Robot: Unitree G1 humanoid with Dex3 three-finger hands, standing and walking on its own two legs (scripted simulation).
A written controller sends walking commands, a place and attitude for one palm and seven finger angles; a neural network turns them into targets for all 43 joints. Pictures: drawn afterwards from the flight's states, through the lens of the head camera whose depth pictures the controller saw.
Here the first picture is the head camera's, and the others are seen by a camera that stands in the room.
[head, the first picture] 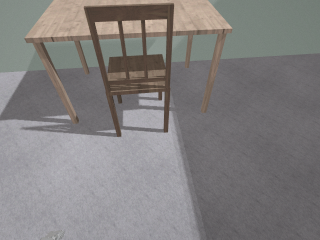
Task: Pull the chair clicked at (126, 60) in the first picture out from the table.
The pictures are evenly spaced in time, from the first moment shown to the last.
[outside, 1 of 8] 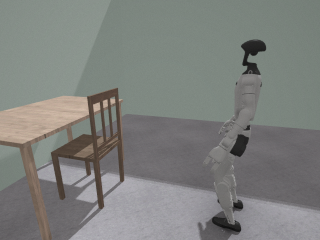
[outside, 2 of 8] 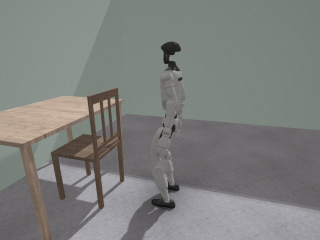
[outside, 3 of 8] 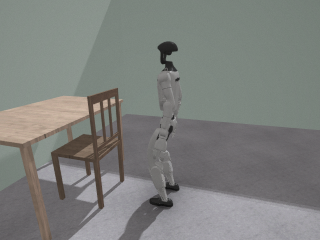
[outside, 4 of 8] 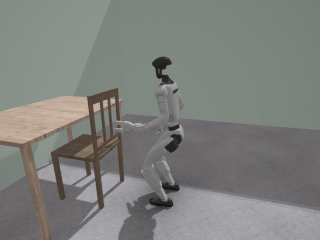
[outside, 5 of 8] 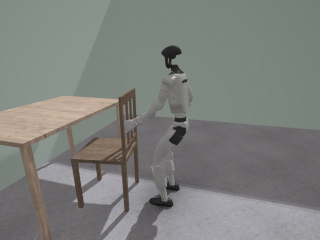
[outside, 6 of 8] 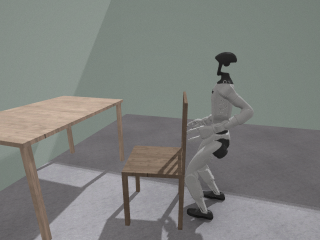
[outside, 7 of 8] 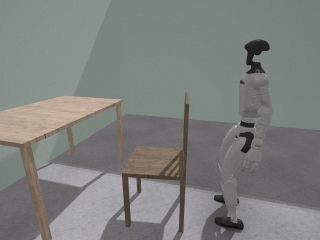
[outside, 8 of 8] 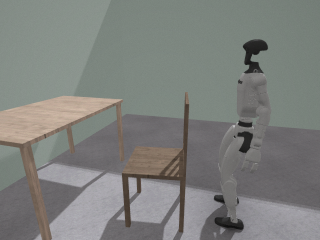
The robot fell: no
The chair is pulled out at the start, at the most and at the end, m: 0.00 0.65 0.65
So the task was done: yes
